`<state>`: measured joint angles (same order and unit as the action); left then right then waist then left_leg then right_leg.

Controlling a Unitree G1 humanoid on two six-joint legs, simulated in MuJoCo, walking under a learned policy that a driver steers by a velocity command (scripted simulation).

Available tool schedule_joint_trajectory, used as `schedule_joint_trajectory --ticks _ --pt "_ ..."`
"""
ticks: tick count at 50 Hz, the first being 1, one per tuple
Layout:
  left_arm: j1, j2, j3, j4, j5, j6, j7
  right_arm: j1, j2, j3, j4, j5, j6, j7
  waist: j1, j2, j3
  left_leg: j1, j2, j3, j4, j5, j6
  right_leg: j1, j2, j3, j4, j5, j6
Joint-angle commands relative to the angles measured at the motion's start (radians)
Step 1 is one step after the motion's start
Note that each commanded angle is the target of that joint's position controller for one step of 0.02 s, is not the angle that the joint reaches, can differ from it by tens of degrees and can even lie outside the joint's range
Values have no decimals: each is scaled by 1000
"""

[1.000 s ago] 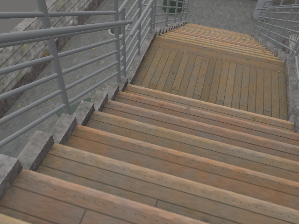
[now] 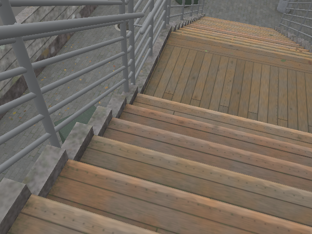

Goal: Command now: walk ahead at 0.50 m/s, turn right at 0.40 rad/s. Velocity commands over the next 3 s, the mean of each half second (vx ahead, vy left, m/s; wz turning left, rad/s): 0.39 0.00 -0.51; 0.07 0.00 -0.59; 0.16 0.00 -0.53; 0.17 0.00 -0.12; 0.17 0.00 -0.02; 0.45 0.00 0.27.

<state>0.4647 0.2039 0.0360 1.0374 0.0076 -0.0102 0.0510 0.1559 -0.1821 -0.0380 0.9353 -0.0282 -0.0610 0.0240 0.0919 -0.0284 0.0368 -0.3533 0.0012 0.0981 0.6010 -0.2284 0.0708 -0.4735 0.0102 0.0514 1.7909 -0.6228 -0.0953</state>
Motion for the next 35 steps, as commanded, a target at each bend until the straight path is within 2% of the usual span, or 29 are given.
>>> schedule_joint_trajectory --ticks 1,2,3,4,5,7,8,9,10,12,13,15,16,18,20,21,22,23,24,25,26,27,28,29,30,31,32,34,35 --pt "-69 111 38 -92 46 19 -22 164 -114 -24 0 -11 -24 -17 -74 84 27 86 385 -335 -227 199 156 -286 -111 53 -258 310 24" --pt "-60 55 30 -83 38 32 -36 175 -117 -23 6 0 -38 -19 -46 77 79 -48 332 -241 -259 237 131 -201 -112 36 -403 383 43" --pt "-58 14 26 -86 42 38 -44 174 -128 -29 18 12 -46 -25 -21 112 74 -83 292 -205 -253 224 125 -164 -105 31 -519 474 63" --pt "-73 17 29 -95 51 40 -52 194 -138 -29 22 19 -51 -29 -28 133 58 -50 317 -207 -231 303 139 -188 -99 23 -572 505 66" --pt "-44 26 32 -78 55 46 -54 241 -157 -34 37 11 -43 -29 -28 125 2 -9 328 -209 -194 353 153 -184 -90 13 -561 506 64" --pt "-52 41 41 -84 45 54 -58 254 -172 -39 23 2 -36 -25 -25 129 -45 47 343 -192 -153 343 150 -215 -80 -17 -541 615 36" --pt "-113 47 44 -101 43 59 -60 273 -155 -33 23 4 -34 -21 -42 115 -22 54 347 -192 -155 269 142 -259 -83 -4 -536 626 24" --pt "-241 56 54 -144 41 51 -67 303 -84 -21 51 16 -42 -23 -70 90 19 143 307 -185 -141 22 101 -393 -108 84 -659 803 8" --pt "-303 49 56 -160 41 46 -73 336 -80 -15 58 9 -47 -27 -100 113 45 200 318 -211 -130 -108 90 -471 -93 98 -702 835 1" --pt "-354 66 65 -174 46 30 -78 368 -96 -16 65 -6 -53 -34 -117 83 82 244 334 -206 -77 -70 80 -522 -71 115 -753 889 -5" --pt "-374 64 62 -187 41 24 -83 330 -103 -15 54 -5 -55 -41 -95 55 95 130 314 -136 -43 -44 68 -411 -63 82 -879 1008 7" --pt "-439 51 51 -204 39 7 -98 325 -101 -7 45 -16 -59 -46 -127 21 81 35 269 -15 24 -89 22 -214 -38 -37 -1048 1193 15" --pt "-492 25 39 -216 24 3 -110 322 -110 -8 39 -9 -53 -52 -152 46 93 -16 252 23 27 -133 5 -109 -32 -83 -1125 1231 27" --pt "-545 16 26 -234 2 -1 -118 361 -113 -12 52 -8 -37 -64 -205 68 146 44 256 47 115 -98 -2 -77 -41 -111 -1257 1220 43" --pt "-544 28 20 -230 5 -7 -110 412 -126 -18 68 -8 -11 -83 -231 92 180 138 269 29 217 48 11 -72 -59 -121 -1383 1118 43" --pt "-481 45 20 -208 18 -9 -100 423 -135 -26 81 -5 5 -95 -209 107 153 139 271 37 305 145 14 24 -56 -126 -1407 1062 38" --pt "-357 82 34 -162 22 -15 -88 409 -155 -31 83 -8 17 -100 -148 98 107 163 262 41 463 238 19 117 -36 -126 -1445 1013 19" --pt "-150 109 48 -90 37 -25 -77 382 -171 -34 75 2 27 -98 -43 76 6 137 219 74 716 257 22 340 -6 -143 -1512 1076 4" --pt "-44 146 68 -42 50 -16 -71 382 -171 -43 80 23 34 -93 10 -19 -95 -29 147 112 991 -81 9 621 -44 -122 -1475 1133 15" --pt "16 275 87 -34 56 -18 -82 435 -104 -36 43 54 37 -89 -23 -243 -180 -464 15 125 1474 -792 -46 997 -235 15 -1072 1997 -83" --pt "27 325 95 -80 -6 -12 -84 377 -105 -14 -58 78 38 -91 21 -212 -441 -658 39 -8 1586 -738 -75 1181 -415 257 -1016 2146 -250" --pt "-24 268 81 -122 -31 8 -65 276 -142 -21 -86 42 54 -98 37 -51 -436 -676 67 -30 1527 -626 -87 1026 -422 300 -1152 1812 -275" --pt "-107 235 67 -150 -25 22 -40 230 -112 -10 -124 26 67 -103 -4 -72 -378 -721 57 -57 1502 -546 -96 877 -438 348 -1249 1424 -314" --pt "-200 194 51 -186 -8 28 -23 214 -95 3 -125 -6 81 -102 -51 -28 -295 -696 79 -107 1409 -415 -84 668 -424 383 -1363 968 -319" --pt "-212 154 33 -203 -2 22 -23 162 -119 -3 -123 -25 107 -104 -55 11 -204 -608 76 -111 1371 -366 -75 456 -396 392 -1384 934 -304" --pt "-239 131 11 -197 12 9 -27 168 -110 0 -142 -15 120 -104 -114 50 -164 -546 72 -144 1216 -163 -84 277 -328 332 -1387 838 -258" --pt "-262 144 10 -208 21 -1 -31 147 -90 6 -144 -18 133 -108 -125 26 -137 -512 42 -127 1215 -124 -87 161 -287 322 -1372 888 -249" --pt "-258 144 -4 -215 9 -22 -21 67 -49 24 -203 -18 148 -104 -140 6 -130 -534 3 -125 1128 3 -120 69 -213 316 -1345 868 -227" --pt "-248 133 -12 -224 -3 -18 -12 42 -54 23 -222 -22 149 -95 -139 8 -151 -526 -5 -139 1053 35 -134 81 -183 314 -1325 848 -206"
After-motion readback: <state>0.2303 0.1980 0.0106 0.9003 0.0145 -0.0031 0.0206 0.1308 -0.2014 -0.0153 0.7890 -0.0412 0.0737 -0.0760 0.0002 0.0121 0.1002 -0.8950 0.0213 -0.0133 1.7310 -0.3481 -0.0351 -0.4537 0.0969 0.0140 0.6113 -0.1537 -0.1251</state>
